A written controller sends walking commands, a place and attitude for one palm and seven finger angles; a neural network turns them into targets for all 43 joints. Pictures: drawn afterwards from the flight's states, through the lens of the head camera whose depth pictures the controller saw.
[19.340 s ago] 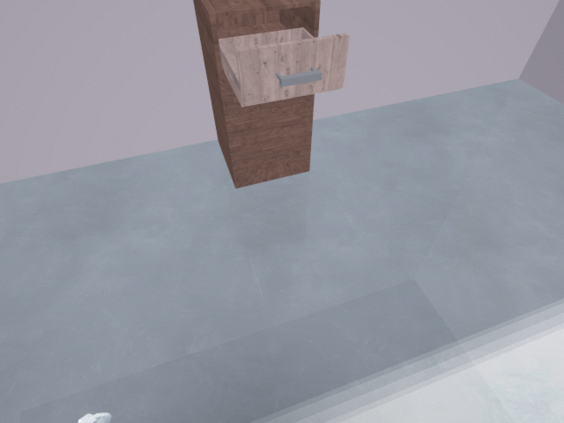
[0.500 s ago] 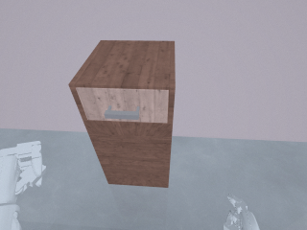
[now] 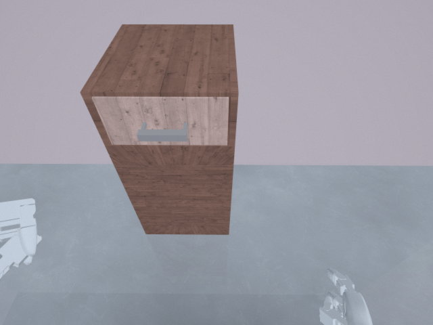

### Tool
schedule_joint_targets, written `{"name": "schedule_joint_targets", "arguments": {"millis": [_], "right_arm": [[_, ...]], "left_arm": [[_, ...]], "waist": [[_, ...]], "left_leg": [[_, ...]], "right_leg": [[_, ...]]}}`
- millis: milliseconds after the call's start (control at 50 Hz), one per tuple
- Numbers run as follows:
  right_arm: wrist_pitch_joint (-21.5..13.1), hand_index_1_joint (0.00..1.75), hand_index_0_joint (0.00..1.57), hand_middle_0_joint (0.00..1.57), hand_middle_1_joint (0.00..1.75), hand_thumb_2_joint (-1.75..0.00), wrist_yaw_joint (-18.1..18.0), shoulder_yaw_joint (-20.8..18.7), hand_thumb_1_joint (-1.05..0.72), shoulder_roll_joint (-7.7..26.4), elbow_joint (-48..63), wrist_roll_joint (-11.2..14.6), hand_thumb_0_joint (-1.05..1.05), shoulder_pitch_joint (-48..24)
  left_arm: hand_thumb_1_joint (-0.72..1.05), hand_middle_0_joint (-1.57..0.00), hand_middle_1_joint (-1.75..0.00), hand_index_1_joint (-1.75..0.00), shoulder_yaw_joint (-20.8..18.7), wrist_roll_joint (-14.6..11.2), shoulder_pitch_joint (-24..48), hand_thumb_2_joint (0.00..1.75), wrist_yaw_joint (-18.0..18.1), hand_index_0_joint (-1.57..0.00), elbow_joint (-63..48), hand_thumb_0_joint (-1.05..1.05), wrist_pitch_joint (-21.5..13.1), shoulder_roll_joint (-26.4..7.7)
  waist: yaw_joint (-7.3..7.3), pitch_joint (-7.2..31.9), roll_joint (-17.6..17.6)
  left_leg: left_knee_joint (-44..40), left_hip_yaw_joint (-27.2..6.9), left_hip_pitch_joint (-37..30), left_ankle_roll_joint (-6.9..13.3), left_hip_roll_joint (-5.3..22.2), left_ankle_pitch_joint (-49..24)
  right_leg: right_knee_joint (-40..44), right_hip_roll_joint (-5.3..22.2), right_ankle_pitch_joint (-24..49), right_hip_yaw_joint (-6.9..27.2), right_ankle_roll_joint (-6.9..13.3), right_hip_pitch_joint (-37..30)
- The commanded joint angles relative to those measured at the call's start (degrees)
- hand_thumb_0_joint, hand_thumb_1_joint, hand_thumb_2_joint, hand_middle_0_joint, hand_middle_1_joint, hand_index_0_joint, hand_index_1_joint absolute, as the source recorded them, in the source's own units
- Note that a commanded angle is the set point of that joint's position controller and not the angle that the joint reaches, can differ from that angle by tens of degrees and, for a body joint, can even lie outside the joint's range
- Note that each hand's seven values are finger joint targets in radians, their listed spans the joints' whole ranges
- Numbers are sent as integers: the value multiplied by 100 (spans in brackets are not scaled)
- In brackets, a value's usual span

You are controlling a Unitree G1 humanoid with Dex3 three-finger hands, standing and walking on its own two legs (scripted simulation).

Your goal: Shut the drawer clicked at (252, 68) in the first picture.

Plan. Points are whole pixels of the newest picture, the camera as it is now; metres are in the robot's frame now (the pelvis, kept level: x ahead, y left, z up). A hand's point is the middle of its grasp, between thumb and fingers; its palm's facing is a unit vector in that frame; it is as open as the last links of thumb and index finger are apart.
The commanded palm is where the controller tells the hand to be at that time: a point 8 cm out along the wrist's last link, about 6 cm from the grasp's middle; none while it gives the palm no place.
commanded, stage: step back with the hand held close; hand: left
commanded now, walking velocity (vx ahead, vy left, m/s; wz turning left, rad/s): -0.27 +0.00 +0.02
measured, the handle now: (163, 130) +0.62 +0.20 -0.03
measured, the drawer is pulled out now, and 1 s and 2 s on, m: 0.00 0.00 0.00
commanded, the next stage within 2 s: stop stepping back and stand still in 0.80 s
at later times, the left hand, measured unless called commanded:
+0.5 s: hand (15, 292) +0.13 +0.23 +0.17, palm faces +0.39 -0.78 -0.50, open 3.2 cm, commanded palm +0.06 +0.28 +0.18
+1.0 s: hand out of the picture +0.05 +0.24 +0.17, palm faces +0.33 -0.82 -0.47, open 3.2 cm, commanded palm -0.02 +0.29 +0.18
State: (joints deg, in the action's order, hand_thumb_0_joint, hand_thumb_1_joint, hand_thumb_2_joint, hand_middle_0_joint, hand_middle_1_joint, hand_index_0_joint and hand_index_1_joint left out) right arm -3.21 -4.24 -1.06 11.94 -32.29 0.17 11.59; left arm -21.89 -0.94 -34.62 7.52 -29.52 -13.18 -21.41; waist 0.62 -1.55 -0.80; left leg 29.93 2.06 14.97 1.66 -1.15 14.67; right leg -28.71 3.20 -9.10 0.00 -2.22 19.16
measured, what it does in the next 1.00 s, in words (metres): walks backwards: right foot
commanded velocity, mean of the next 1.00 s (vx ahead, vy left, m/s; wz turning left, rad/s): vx -0.29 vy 0.00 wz -0.03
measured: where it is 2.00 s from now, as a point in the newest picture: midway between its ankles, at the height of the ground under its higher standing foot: outside the picture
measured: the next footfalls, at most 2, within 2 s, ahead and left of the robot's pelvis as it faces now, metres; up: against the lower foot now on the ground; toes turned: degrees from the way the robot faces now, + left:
right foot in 0.80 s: -0.14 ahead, -0.13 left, +0.00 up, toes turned +9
right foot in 1.32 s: -0.14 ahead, -0.06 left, +0.00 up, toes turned -1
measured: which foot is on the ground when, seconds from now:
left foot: down 0.00-1.00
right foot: down 0.00-0.62, up 0.64-0.78, down 0.80-1.00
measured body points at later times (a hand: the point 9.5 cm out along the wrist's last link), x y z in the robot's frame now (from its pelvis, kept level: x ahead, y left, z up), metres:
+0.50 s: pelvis -0.06 -0.01 -0.01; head -0.03 +0.00 +0.44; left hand +0.10 +0.27 +0.19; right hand +0.12 -0.25 -0.09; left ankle +0.01 +0.10 -0.73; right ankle +0.03 -0.14 -0.73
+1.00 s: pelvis -0.14 +0.00 -0.01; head -0.11 +0.02 +0.44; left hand +0.02 +0.28 +0.19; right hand +0.06 -0.22 -0.08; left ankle +0.01 +0.11 -0.73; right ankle -0.18 -0.14 -0.73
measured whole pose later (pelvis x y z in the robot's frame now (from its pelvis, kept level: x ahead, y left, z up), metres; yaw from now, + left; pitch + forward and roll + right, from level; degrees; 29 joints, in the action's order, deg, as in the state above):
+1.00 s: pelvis -0.14 +0.00 -0.01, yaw +3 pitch +1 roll -4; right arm -6.2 -3.3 -0.7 9.9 -35.3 -0.6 8.9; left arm -21.9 -2.1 -35.5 5.8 -35.1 -19.2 -24.0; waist -0.4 -1.6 -0.8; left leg 28.2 2.3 29.2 1.3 4.2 1.4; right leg -29.6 -5.2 -20.6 4.3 -0.3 10.3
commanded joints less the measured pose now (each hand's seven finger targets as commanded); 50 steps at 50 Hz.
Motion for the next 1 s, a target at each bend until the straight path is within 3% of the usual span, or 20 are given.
{"name": "schedule_joint_targets", "arguments": {"millis": [0, 120, 180, 240, 260, 300, 340, 440, 500, 560, 600, 640, 680, 740, 780, 800, 820, 840, 900, 980], "right_arm": [[-420, 30, 20, 20, 30, -90, -61, -275, -90, 750, 946, 8, 0, -446], [-446, 30, 20, 20, 30, -90, -51, -274, -90, 735, 809, -50, 0, -331], [-459, 30, 20, 20, 30, -90, -92, -275, -90, 789, 849, -36, 0, -389], [-520, 30, 20, 20, 30, -90, -106, -279, -90, 799, 932, 17, 0, -482], [-542, 30, 20, 20, 30, -90, -113, -282, -90, 763, 957, 9, 0, -521], [-622, 30, 20, 20, 30, -90, -90, -329, -90, 817, 961, -14, 0, -578], [-628, 30, 20, 20, 30, -90, -73, -354, -90, 808, 868, -31, 0, -398], [-514, 30, 20, 20, 30, -90, 38, -427, -90, 716, 679, -60, 0, -331], [-341, 30, 20, 20, 30, -90, 41, -405, -90, 631, 582, -61, 0, -389], [-306, 30, 20, 20, 30, -90, -35, -392, -90, 722, 668, -46, 0, -485], [-456, 30, 20, 20, 30, -90, -74, -388, -90, 875, 812, -20, 0, -587], [-583, 30, 20, 20, 30, -90, -88, -428, -90, 780, 859, -37, 0, -635], [-677, 30, 20, 20, 30, -90, -48, -443, -90, 791, 777, -93, 0, -601], [-785, 30, 20, 20, 30, -90, 55, -379, -90, 756, 597, -192, 0, -565], [-773, 30, 20, 20, 30, -90, 68, -294, -90, 637, 334, -247, 0, -434], [-728, 30, 20, 20, 30, -90, 51, -262, -90, 515, 235, -247, 0, -298], [-704, 30, 20, 20, 30, -90, 34, -275, -90, 486, 220, -199, 0, -259], [-726, 30, 20, 20, 30, -90, 12, -330, -90, 517, 264, -113, 0, -345], [-631, 30, 20, 20, 30, -90, -19, -319, -90, 576, 580, -57, 0, -543], [-514, 30, 20, 20, 30, -90, -52, -249, -90, 597, 685, -24, 0, -593]], "left_arm": [[90, -140, -160, -160, -608, 18, 220, 90, 180, -140, -1162, 0, -391, -814], [90, -140, -160, -160, -591, -13, 278, 90, 277, -140, -1299, 0, -509, -904], [90, -140, -160, -160, -650, 21, 146, 90, 315, -140, -1293, 0, -552, -905], [90, -140, -160, -160, -748, 78, 33, 90, 306, -140, -1393, 0, -561, -951], [90, -140, -160, -160, -787, 103, 5, 90, 290, -140, -1412, 0, -570, -959], [90, -140, -160, -160, -870, 171, 38, 90, 247, -140, -1312, 0, -615, -960], [90, -140, -160, -160, -904, 126, -29, 90, 209, -140, -1413, 0, -648, -999], [90, -140, -160, -160, -837, -40, 44, 90, 188, -140, -1555, 0, -668, -1089], [90, -140, -160, -160, -800, -85, 12, 90, 267, -140, -1467, 0, -665, -1072], [90, -140, -160, -160, -872, -53, -49, 90, 308, -140, -1456, 0, -725, -1082], [90, -140, -160, -160, -930, 75, -25, 90, 275, -140, -1635, 0, -791, -984], [90, -140, -160, -160, -960, 125, 77, 90, 196, -140, -1699, 0, -782, -1050], [90, -140, -160, -160, -972, 94, -87, 90, 176, -140, -1545, 0, -775, -985], [90, -140, -160, -160, -781, -70, -310, 90, 82, -140, -1628, 0, -817, -913], [90, -140, -160, -160, -862, -154, 58, 90, 67, -140, -1741, 0, -1013, -1144], [90, -140, -160, -160, -904, -128, 258, 90, 96, -140, -1758, 0, -1111, -1231], [90, -140, -160, -160, -682, -69, 439, 90, 82, -140, -1743, 0, -1119, -1130], [90, -140, -160, -160, -645, -83, 707, 90, 66, -140, -1927, 0, -1079, -1210], [90, -140, -160, -160, -861, -187, -167, 90, 0, -140, -1511, 0, -895, -1182], [90, -140, -160, -160, -858, -326, -345, 90, 43, -140, -1428, 0, -663, -1182]], "waist": [[-76, 360, 67], [-170, 419, 299], [-161, 405, -306], [-94, 558, -862], [-58, 613, -827], [-30, 451, -809], [-88, 571, -353], [-187, 825, 670], [-232, 817, 724], [-259, 604, -145], [-193, 700, -1477], [-101, 798, -1349], [-38, 623, -866], [-116, 517, -1167], [-184, 658, -487], [-233, 1053, -181], [-284, 1562, 110], [-283, 1899, 690], [-161, 1374, -20], [-202, 465, 188]], "left_leg": [[-915, -486, 1989, 235, 461, 1362], [-289, -377, 808, 64, 215, 1152], [-1118, -719, 1512, 198, 544, 1596], [-1741, -1159, 2555, 412, 925, 1643], [-1609, -1091, 2634, 452, 965, 1328], [-1530, -1107, 3552, 571, 997, 2100], [-1032, -903, 2888, 400, 691, 1146], [515, -285, 988, -8, 29, 781], [690, -245, 160, -67, 3, 473], [-593, -901, 819, 171, 545, 1259], [-2168, -1961, 2948, 661, 1536, 2872], [-2212, -2215, 3265, 863, 1924, 2682], [-1678, -1786, 2954, 811, 1752, 2166], [-1142, -1236, 1462, 398, 1410, 1322], [-332, -576, 10, 16, 855, -308], [81, -169, -881, -107, 680, -1710], [258, 227, -1504, -124, 507, -2793], [305, 225, -1768, -82, 509, -2824], [17, -23, -1585, -4, 688, -1408], [605, -194, -1418, -245, 403, -36]], "right_leg": [[143, -2, 129, 516, 195, -1572], [1219, 244, -1612, 675, 344, -57], [618, -162, -1412, 265, 158, -728], [-722, -538, 181, 68, 68, -1950], [-908, -541, 686, 116, 60, -2109], [-1125, -548, 722, 355, 56, -2647], [-733, -403, 1600, 556, 162, -2187], [1051, 504, -237, 1509, 583, -90], [1335, 579, -970, 1146, 597, 813], [555, -143, -1437, 517, 255, 516], [-1627, -908, -575, 107, 20, -1513], [-2652, -1004, -718, 298, 28, -1736], [-2060, -913, -1242, 375, 100, -1479], [-125, -624, -1212, 348, 322, -565], [884, -114, -191, 1025, 520, 451], [908, 202, 1310, 1258, 473, 776], [738, 105, 3013, 889, 97, 531], [552, -17, 3418, 609, -230, 366], [711, -198, 737, 545, 0, 754], [1570, 95, -2179, 963, 605, 1829]]}}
